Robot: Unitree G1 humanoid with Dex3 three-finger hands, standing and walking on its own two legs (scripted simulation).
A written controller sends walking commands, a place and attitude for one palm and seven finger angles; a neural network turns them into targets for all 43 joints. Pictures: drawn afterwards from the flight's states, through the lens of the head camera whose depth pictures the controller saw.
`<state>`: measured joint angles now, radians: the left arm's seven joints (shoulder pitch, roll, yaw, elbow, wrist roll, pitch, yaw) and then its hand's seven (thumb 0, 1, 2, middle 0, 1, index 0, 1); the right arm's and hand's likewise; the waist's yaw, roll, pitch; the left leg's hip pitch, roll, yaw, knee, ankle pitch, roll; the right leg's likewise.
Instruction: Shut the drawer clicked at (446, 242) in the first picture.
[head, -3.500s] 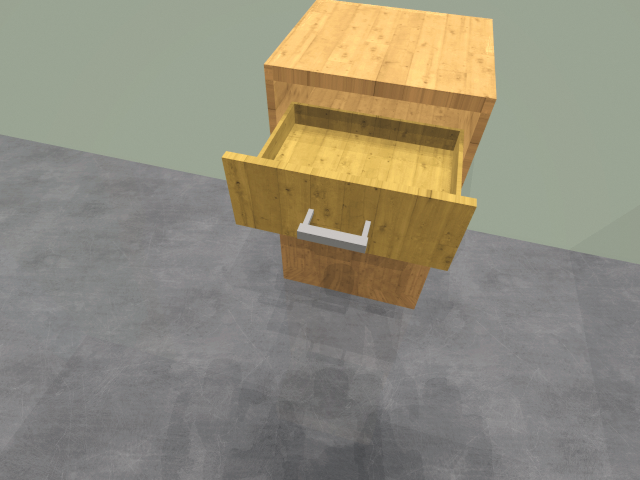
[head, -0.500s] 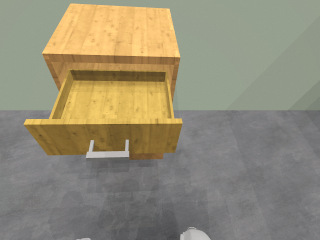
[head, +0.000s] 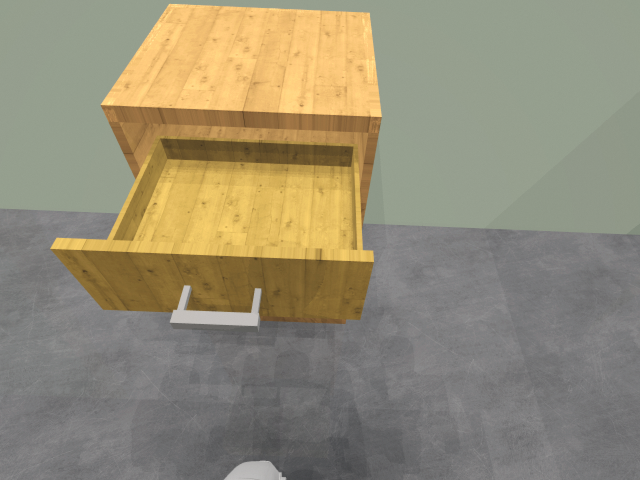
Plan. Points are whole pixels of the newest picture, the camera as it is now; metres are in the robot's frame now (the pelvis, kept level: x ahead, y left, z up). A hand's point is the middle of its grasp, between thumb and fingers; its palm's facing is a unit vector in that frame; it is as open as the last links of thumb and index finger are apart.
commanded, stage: come to a stop and stand still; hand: left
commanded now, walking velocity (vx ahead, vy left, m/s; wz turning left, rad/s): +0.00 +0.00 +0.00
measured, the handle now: (219, 307) +0.35 +0.18 -0.06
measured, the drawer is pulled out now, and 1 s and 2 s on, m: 0.29 0.29 0.29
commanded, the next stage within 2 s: none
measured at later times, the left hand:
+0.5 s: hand out of the picture +0.05 +0.29 -0.18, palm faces -0.04 -0.98 -0.21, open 7.4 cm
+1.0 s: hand out of the picture +0.01 +0.30 -0.17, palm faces -0.04 -0.97 -0.23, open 7.4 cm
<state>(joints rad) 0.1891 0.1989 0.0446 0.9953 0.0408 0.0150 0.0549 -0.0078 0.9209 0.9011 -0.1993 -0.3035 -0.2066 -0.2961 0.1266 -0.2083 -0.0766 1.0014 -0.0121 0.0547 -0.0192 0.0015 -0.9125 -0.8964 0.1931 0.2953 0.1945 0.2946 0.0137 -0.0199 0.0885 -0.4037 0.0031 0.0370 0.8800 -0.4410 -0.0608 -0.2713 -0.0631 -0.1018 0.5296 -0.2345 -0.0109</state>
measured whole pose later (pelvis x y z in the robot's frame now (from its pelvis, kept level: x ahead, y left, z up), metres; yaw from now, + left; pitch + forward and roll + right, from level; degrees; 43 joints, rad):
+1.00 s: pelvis +0.02 +0.12 +0.00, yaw -2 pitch +0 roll +0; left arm 0.33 0.17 -0.01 1.07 0.02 0.02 0.06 0.01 0.91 0.90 -0.20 -0.30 -0.20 -0.30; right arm 0.25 -0.16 -0.02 1.11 -0.01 0.01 -0.02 0.01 -0.92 -0.90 0.20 0.30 0.20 0.30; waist 0.00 0.00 0.04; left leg -0.18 -0.14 0.09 0.38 -0.21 0.14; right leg -0.18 -0.08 0.02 0.46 -0.29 0.03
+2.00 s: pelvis +0.04 +0.05 +0.01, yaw -1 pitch +0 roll +0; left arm 0.27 0.16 -0.02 1.07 0.01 -0.01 0.05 0.01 0.91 0.90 -0.20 -0.30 -0.20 -0.30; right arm 0.23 -0.15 -0.02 1.16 0.00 -0.01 -0.03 0.00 -0.91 -0.90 0.20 0.30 0.20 0.30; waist 0.00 0.00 0.05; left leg -0.17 -0.05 0.05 0.42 -0.26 0.06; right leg -0.12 0.00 -0.03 0.43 -0.31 -0.01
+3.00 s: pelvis +0.02 +0.04 -0.01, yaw +1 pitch +2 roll +1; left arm 0.48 0.18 0.00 0.23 -0.12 -0.08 0.12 0.04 0.96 0.90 -0.23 -0.34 -0.24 -0.34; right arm 0.33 -0.22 -0.01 0.88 0.01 -0.24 -0.05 0.02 -0.92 -0.90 0.20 0.30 0.20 0.30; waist -0.03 0.03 -0.04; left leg -0.32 -0.06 0.01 0.57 -0.29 0.04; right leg -0.27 -0.01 -0.07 0.60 -0.37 -0.04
